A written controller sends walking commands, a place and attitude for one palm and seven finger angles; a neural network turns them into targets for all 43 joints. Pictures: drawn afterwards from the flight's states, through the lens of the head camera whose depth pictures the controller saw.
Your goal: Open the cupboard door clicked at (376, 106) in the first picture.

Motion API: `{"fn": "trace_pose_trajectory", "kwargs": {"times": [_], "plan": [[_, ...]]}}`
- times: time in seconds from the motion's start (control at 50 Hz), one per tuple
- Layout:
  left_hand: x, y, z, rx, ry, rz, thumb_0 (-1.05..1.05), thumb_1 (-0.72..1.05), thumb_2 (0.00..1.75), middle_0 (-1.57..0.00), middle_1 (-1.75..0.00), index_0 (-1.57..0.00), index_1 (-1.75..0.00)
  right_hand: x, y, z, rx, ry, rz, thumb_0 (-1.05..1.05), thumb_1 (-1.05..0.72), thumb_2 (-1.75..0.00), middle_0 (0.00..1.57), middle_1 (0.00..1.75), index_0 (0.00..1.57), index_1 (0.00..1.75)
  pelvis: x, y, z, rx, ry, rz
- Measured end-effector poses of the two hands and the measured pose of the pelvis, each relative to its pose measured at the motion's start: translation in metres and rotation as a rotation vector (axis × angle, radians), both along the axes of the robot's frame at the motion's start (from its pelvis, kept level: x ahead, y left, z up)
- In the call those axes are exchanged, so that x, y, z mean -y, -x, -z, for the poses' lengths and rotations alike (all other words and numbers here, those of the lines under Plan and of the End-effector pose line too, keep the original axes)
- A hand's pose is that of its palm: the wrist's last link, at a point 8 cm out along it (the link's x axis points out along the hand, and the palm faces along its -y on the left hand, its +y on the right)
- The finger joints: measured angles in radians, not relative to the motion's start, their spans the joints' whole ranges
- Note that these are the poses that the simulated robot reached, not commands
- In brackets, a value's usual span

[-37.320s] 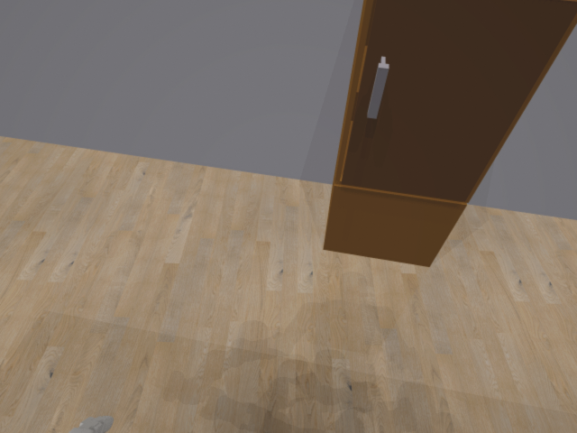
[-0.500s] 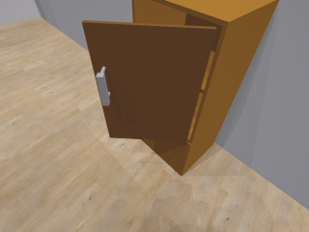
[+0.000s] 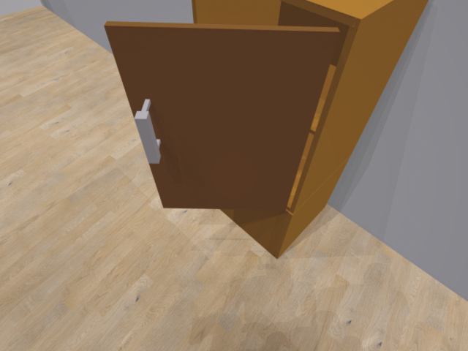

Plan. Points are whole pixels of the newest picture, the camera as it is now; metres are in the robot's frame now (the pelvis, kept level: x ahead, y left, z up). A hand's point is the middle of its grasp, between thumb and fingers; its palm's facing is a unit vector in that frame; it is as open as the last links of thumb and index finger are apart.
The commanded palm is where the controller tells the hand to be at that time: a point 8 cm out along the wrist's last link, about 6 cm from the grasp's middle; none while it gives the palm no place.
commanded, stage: come to a stop and stand still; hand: left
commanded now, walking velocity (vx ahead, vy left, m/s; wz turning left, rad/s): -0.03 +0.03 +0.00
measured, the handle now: (150, 132) +0.55 +0.22 +0.03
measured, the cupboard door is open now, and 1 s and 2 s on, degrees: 44 44 44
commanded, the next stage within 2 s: look again from close up in 0.68 s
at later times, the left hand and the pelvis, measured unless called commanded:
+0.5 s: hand out of the picture +0.00 +0.20 -0.16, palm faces +0.03 -0.97 -0.25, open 7.3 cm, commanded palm none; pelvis -0.06 +0.00 +0.00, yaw +0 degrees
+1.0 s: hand out of the picture -0.01 +0.22 -0.16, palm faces +0.00 -0.96 -0.27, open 7.3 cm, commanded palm none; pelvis -0.05 +0.00 +0.01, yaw +1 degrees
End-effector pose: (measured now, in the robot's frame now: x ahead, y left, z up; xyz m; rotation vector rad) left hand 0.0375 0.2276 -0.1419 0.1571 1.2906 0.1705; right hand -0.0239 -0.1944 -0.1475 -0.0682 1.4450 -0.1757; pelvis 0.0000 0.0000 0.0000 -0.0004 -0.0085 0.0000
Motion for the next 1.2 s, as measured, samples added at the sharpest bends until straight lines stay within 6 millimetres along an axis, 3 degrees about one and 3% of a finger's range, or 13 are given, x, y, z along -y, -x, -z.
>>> {"fn": "trace_pose_trajectory", "kwargs": {"times": [0.16, 0.36, 0.56, 0.76, 0.94, 1.2], "plan": [[0.000, -0.003, 0.000, 0.065, -0.011, 0.049, 0.00, 0.92, 0.90, -0.20, -0.30, -0.20, -0.30, 0.031, -0.016, -0.002, 0.110, 0.059, -0.037, 0.03, -0.93, -0.90, 0.20, 0.30, 0.20, 0.30, 0.001, 0.021, 0.005, 0.009, -0.016, 0.003], [-0.005, 0.024, -0.005, 0.113, -0.021, 0.050, 0.00, 0.91, 0.90, -0.20, -0.30, -0.20, -0.30, 0.063, -0.036, -0.014, 0.278, 0.119, -0.077, 0.01, -0.92, -0.90, 0.19, 0.30, 0.20, 0.30, 0.004, 0.043, 0.008, 0.028, -0.003, -0.003], [-0.029, 0.051, -0.015, 0.089, -0.063, 0.033, 0.00, 0.91, 0.90, -0.20, -0.30, -0.20, -0.30, 0.068, -0.013, -0.019, 0.227, 0.118, -0.125, 0.01, -0.91, -0.90, 0.20, 0.30, 0.20, 0.30, 0.003, 0.059, 0.001, 0.032, -0.005, -0.012], [-0.042, 0.070, -0.019, 0.011, -0.094, 0.023, 0.00, 0.91, 0.90, -0.20, -0.30, -0.20, -0.30, 0.075, 0.009, -0.017, 0.131, 0.118, -0.120, 0.01, -0.91, -0.90, 0.20, 0.30, 0.20, 0.30, 0.002, 0.058, -0.003, 0.026, -0.008, -0.018], [-0.037, 0.061, -0.016, -0.007, -0.075, 0.031, 0.00, 0.91, 0.90, -0.20, -0.30, -0.20, -0.30, 0.076, 0.005, -0.019, 0.097, 0.123, -0.119, 0.01, -0.91, -0.90, 0.20, 0.30, 0.20, 0.30, 0.001, 0.049, -0.006, 0.027, -0.005, -0.019], [-0.033, 0.022, -0.016, 0.047, -0.054, 0.047, 0.00, 0.91, 0.90, -0.20, -0.30, -0.20, -0.30, 0.070, -0.037, -0.025, 0.152, 0.130, -0.139, 0.01, -0.91, -0.90, 0.20, 0.30, 0.20, 0.30, -0.001, 0.035, -0.008, 0.026, 0.001, -0.021]]}}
